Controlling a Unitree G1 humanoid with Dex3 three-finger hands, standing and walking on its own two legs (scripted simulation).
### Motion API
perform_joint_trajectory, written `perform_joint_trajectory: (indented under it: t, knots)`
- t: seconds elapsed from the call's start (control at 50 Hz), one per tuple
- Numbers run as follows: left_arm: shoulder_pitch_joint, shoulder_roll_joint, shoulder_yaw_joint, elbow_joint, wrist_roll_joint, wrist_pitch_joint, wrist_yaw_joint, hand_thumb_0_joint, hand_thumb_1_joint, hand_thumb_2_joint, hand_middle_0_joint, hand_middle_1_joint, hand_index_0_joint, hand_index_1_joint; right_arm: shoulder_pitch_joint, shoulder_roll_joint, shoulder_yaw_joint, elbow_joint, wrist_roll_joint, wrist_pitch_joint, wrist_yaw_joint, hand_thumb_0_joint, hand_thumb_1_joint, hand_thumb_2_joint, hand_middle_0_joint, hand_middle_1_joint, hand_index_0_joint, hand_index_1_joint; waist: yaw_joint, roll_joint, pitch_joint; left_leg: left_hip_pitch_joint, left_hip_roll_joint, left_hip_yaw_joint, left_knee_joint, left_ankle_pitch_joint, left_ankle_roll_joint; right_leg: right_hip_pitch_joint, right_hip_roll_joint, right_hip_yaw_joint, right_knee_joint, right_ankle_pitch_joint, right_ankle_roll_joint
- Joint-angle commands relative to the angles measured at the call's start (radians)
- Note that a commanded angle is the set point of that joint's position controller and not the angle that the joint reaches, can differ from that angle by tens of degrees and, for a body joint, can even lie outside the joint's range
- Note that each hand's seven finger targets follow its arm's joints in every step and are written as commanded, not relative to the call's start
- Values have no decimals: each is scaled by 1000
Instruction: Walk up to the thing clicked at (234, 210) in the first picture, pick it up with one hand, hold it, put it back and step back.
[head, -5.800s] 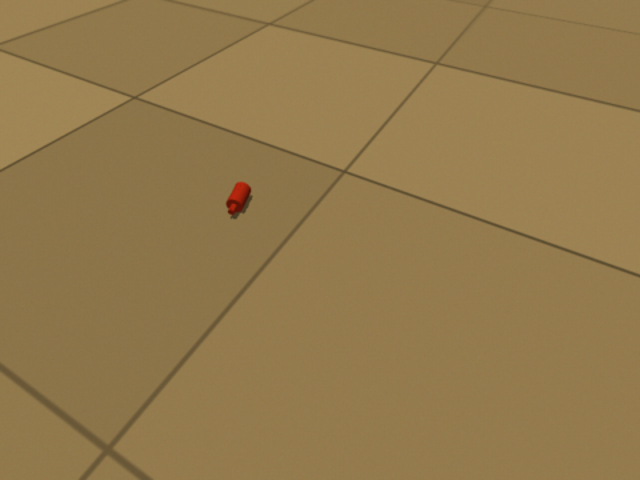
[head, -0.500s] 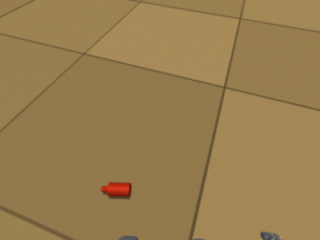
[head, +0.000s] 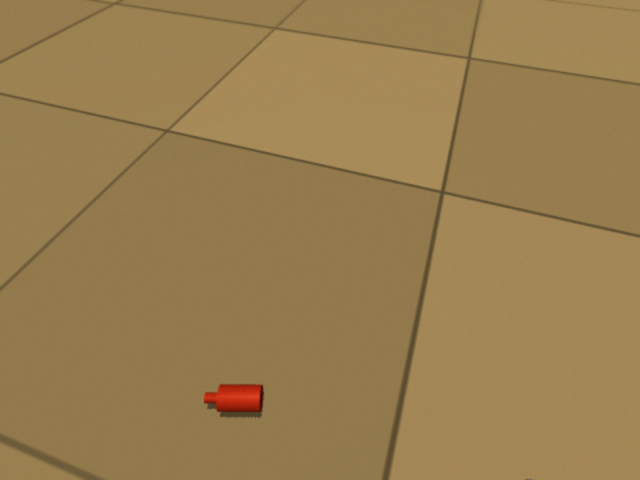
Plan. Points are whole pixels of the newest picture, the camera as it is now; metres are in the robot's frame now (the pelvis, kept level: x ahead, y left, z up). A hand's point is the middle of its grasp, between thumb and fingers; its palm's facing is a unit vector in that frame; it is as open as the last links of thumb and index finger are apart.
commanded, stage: walk up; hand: left
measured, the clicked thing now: (233, 398) +0.48 +0.27 -0.74
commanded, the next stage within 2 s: stand in 0.66 s
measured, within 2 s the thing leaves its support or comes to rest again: neither
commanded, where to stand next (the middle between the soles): +0.09 +0.03 m, yaw -1 degrees
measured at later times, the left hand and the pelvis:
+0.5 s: hand out of the picture +0.09 +0.25 -0.15, palm faces -0.02 -0.94 -0.35, open 7.4 cm; pelvis +0.01 +0.00 +0.01, yaw +0 degrees
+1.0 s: hand out of the picture +0.09 +0.25 -0.15, palm faces -0.01 -0.94 -0.34, open 7.4 cm; pelvis +0.02 -0.01 +0.01, yaw +0 degrees
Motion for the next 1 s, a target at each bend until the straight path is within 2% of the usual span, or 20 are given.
perform_joint_trajectory:
  t: [0.0,0.08,0.12,0.2,0.28,0.42,0.5,0.62,0.64,0.68,0.76,0.84,0.92,0.98]
  knots:
    - [-65,216,42,-44,4,-24,9,0,900,900,-200,-300,-200,-300,-45,-203,-40,-41,2,-15,-9,0,-900,-900,200,300,200,300,-9,-37,-103,38,97,-80,-131,40,35,17,-88,89,-134,36,-57]
    - [-67,209,46,-38,6,-23,6,0,900,900,-200,-300,-200,-300,-38,-210,-41,-32,-3,-18,-9,0,-900,-900,200,300,200,300,-9,-24,-112,40,103,-84,-162,24,30,39,-83,73,-135,59,-53]
    - [-53,206,48,-31,6,-23,6,0,900,900,-200,-300,-200,-300,-48,-210,-41,-36,-2,-20,-9,0,-900,-900,200,300,200,300,-1,-18,-114,47,104,-79,-157,73,32,47,-80,67,-140,81,-49]
    - [-60,205,52,-34,5,-24,6,0,900,900,-200,-300,-200,-300,-30,-206,-40,-32,-2,-21,-11,0,-900,-900,200,300,200,300,-6,-15,-127,64,105,-71,-153,136,25,70,-89,69,-142,124,-48]
    - [-54,203,52,-30,10,-18,7,0,900,900,-200,-300,-200,-300,-37,-207,-44,-31,-5,-19,-13,0,-900,-900,200,300,200,300,-6,-6,-112,56,105,-74,-164,100,27,54,-83,61,-148,90,-48]
    - [-46,198,55,-32,10,-18,9,0,900,900,-200,-300,-200,-300,-19,-202,-45,-30,-4,-19,-14,0,-900,-900,200,300,200,300,-7,-10,-126,62,109,-74,-159,149,29,80,-83,57,-146,127,-47]
    - [-47,192,54,-34,10,-14,9,0,900,900,-200,-300,-200,-300,-14,-206,-45,-30,-7,-18,-16,0,-900,-900,200,300,200,300,-8,7,-106,38,108,-79,-174,103,30,80,-80,51,-143,108,-46]
    - [-40,193,55,-35,11,-15,9,0,900,900,-200,-300,-200,-300,-10,-202,-45,-34,-7,-18,-15,0,-900,-900,200,300,200,300,-6,1,-112,57,106,-76,-166,137,29,76,-80,53,-147,119,-45]
    - [-26,194,59,-32,6,-9,9,0,900,900,-200,-300,-200,-300,-8,-191,-39,-40,-13,-25,-17,0,-900,-900,200,300,200,300,-8,-39,-104,48,116,-94,-176,123,25,75,-77,57,-145,104,-46]
    - [-20,184,58,-34,6,-5,6,0,900,900,-200,-300,-200,-300,-7,-206,-41,-39,-12,-29,-19,0,-900,-900,200,300,200,300,-7,-8,-86,34,113,-97,-191,69,20,66,-73,60,-149,73,-47]
    - [-17,186,59,-46,9,-6,5,0,900,900,-200,-300,-200,-300,-14,-204,-41,-46,-12,-32,-19,0,-900,-900,200,300,200,300,-7,0,-105,51,116,-91,-178,114,20,70,-77,64,-151,93,-49]
    - [-7,192,61,-49,8,-9,6,0,900,900,-200,-300,-200,-300,-7,-200,-38,-49,-11,-38,-21,0,-900,-900,200,300,200,300,-9,5,-138,78,121,-81,-157,228,21,103,-84,61,-138,195,-49]
    - [-4,185,59,-51,8,-7,5,0,900,900,-200,-300,-200,-300,-10,-203,-37,-51,-9,-37,-23,0,-900,-900,200,300,200,300,-10,1,-136,95,125,-77,-148,250,21,99,-85,57,-140,212,-49]
    - [-7,194,61,-53,8,-7,6,0,900,900,-200,-300,-200,-300,-9,-199,-36,-50,-8,-33,-23,0,-900,-900,200,300,200,300,-10,-8,-128,90,123,-78,-155,221,20,100,-83,57,-148,187,-49]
